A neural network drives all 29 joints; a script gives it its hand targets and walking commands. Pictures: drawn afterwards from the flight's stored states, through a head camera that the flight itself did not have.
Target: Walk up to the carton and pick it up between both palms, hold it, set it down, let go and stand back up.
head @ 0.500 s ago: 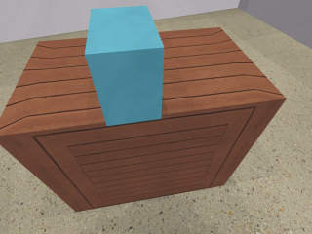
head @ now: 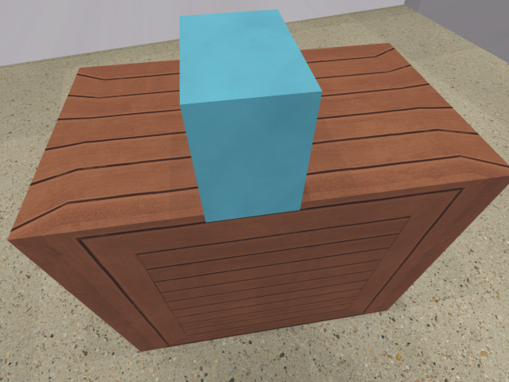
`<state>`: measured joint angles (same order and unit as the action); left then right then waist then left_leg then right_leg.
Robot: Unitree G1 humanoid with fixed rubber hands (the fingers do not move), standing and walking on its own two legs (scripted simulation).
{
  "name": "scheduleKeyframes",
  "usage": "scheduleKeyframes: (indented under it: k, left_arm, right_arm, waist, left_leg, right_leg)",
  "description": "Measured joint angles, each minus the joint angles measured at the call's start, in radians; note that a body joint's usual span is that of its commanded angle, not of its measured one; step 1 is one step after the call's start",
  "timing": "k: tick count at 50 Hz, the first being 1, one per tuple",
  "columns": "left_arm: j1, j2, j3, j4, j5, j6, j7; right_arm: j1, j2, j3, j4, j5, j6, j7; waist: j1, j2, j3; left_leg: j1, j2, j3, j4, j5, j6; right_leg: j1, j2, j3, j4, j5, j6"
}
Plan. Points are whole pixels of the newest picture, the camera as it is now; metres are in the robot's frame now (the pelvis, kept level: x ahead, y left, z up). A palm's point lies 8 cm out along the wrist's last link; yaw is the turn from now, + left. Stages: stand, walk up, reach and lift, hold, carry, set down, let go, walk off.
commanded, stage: walk up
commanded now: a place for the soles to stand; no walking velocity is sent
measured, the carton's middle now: (241, 116) +0.52 +0.03 +0.15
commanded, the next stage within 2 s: none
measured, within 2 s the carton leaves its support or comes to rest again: neither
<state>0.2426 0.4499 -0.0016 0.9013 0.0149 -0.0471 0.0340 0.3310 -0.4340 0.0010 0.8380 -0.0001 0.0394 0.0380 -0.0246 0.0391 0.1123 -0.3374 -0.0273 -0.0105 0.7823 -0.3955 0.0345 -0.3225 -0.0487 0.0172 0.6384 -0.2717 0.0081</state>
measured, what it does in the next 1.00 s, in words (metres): stands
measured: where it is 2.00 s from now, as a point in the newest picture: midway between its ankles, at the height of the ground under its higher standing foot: outside the picture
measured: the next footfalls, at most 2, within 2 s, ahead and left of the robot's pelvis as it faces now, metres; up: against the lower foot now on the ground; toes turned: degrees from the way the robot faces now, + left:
none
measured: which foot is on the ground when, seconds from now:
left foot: down 0.00-1.00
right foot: down 0.00-1.00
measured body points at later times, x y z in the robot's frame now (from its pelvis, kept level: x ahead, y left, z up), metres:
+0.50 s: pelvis -0.01 +0.01 +0.00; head +0.02 +0.00 +0.45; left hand +0.08 +0.34 -0.10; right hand +0.05 -0.31 -0.12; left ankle +0.02 +0.12 -0.72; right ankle +0.03 -0.14 -0.72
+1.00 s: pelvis +0.01 +0.00 +0.01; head +0.05 +0.00 +0.45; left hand +0.09 +0.33 -0.10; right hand +0.10 -0.32 -0.11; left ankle +0.02 +0.12 -0.72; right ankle +0.03 -0.15 -0.72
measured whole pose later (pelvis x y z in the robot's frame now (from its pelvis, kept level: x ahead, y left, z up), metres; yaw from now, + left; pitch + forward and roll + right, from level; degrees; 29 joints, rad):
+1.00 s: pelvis +0.01 +0.00 +0.01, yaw +3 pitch -1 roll +0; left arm 0.19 0.44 0.00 0.90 0.01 -0.02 -0.01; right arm 0.24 -0.43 0.00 0.86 0.00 -0.01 0.02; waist -0.02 0.02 0.10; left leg -0.30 -0.03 -0.08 0.62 -0.30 0.02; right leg -0.29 -0.06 -0.01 0.60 -0.30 0.03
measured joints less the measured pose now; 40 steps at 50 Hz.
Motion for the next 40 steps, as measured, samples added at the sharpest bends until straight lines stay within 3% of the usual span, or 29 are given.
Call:
scheduleKeyframes:
  k: [2,4,6,10,14,18,21,24,26,30,33,35,40]
  left_arm:
    - [-0.001,0.000,0.000,0.000,0.000,0.000,-0.002]
    - [-0.007,0.000,0.000,-0.001,0.000,0.000,-0.006]
    - [-0.016,-0.001,0.000,0.001,0.000,0.015,-0.008]
    - [-0.024,-0.002,0.000,0.000,0.000,0.025,-0.020]
    - [-0.025,-0.001,0.000,-0.001,0.000,0.025,-0.026]
    - [-0.026,-0.009,0.000,0.000,0.000,0.021,-0.025]
    - [-0.026,-0.009,0.000,0.002,0.000,0.021,-0.036]
    - [-0.030,-0.009,0.000,0.001,0.000,0.021,-0.041]
    - [-0.036,-0.010,0.000,0.002,0.000,0.025,-0.044]
    - [-0.037,-0.012,0.000,0.001,0.000,0.028,-0.047]
    - [-0.037,-0.013,0.000,0.002,0.000,0.028,-0.047]
    - [-0.038,-0.013,0.000,0.002,0.000,0.028,-0.046]
    - [-0.047,-0.013,0.000,0.002,0.000,0.028,-0.047]
  right_arm:
    - [-0.013,-0.001,0.000,-0.001,0.000,-0.001,-0.001]
    - [-0.016,-0.005,0.000,-0.002,0.000,-0.019,-0.001]
    - [-0.017,-0.003,0.000,-0.001,0.000,-0.029,-0.003]
    - [-0.016,0.008,0.000,-0.001,0.000,-0.036,-0.005]
    - [-0.018,0.008,0.000,-0.001,0.000,-0.043,-0.011]
    - [-0.022,0.008,0.000,0.001,0.000,-0.024,-0.013]
    - [-0.030,0.006,0.000,0.001,0.000,-0.022,-0.014]
    - [-0.029,0.001,0.000,0.004,0.000,-0.041,-0.014]
    - [-0.028,0.003,0.000,0.012,0.000,-0.049,-0.014]
    - [-0.030,0.005,0.000,0.020,0.000,-0.050,-0.014]
    - [-0.039,0.005,0.000,0.020,0.000,-0.052,-0.015]
    - [-0.048,0.005,0.000,0.020,0.000,-0.055,-0.017]
    - [-0.068,0.005,0.000,0.021,0.000,-0.051,-0.019]
  waist:
    - [-0.001,0.001,-0.003]
    - [-0.003,0.001,-0.006]
    - [-0.002,-0.006,0.001]
    - [-0.001,-0.022,-0.001]
    - [0.000,-0.024,-0.002]
    - [0.000,-0.013,-0.002]
    - [0.004,-0.013,-0.002]
    - [0.003,-0.010,-0.005]
    - [0.004,-0.012,-0.006]
    - [0.004,-0.021,-0.014]
    - [0.004,-0.022,-0.013]
    - [0.004,-0.021,-0.013]
    - [0.004,-0.021,-0.014]
  left_leg:
    - [-0.002,0.000,-0.014,0.053,-0.051,0.000]
    - [0.015,0.002,-0.029,-0.032,-0.057,0.000]
    - [0.019,-0.004,-0.027,-0.061,0.056,-0.002]
    - [0.026,-0.010,-0.027,-0.102,0.073,-0.002]
    - [0.025,-0.011,-0.031,-0.132,0.094,-0.003]
    - [0.026,-0.008,-0.043,-0.127,0.080,-0.005]
    - [0.020,-0.008,-0.043,-0.050,-0.005,-0.005]
    - [0.034,-0.006,-0.041,-0.098,-0.009,-0.005]
    - [0.037,-0.006,-0.041,-0.128,0.092,-0.005]
    - [0.036,-0.007,-0.042,-0.149,0.096,-0.005]
    - [0.037,-0.006,-0.046,-0.154,0.096,-0.013]
    - [0.037,-0.005,-0.047,-0.155,0.096,-0.013]
    - [0.037,-0.005,-0.057,-0.162,0.096,-0.014]
  right_leg:
    - [0.008,-0.005,-0.001,0.004,-0.012,-0.007]
    - [-0.005,-0.013,-0.003,0.025,-0.021,-0.001]
    - [-0.035,-0.015,-0.001,0.108,-0.078,-0.010]
    - [-0.069,-0.006,0.000,0.178,-0.159,-0.012]
    - [-0.031,-0.007,0.001,0.097,-0.159,-0.015]
    - [0.015,-0.004,-0.007,-0.011,0.003,0.013]
    - [0.028,-0.005,-0.007,-0.015,-0.013,0.003]
    - [0.026,-0.006,-0.009,-0.011,-0.017,0.009]
    - [0.015,-0.007,-0.009,0.018,-0.048,0.008]
    - [0.021,-0.007,-0.008,-0.001,-0.104,-0.013]
    - [0.033,-0.007,-0.009,-0.044,0.013,0.011]
    - [0.034,-0.007,-0.010,-0.043,-0.001,0.030]
    - [0.033,-0.006,-0.020,-0.040,-0.017,0.027]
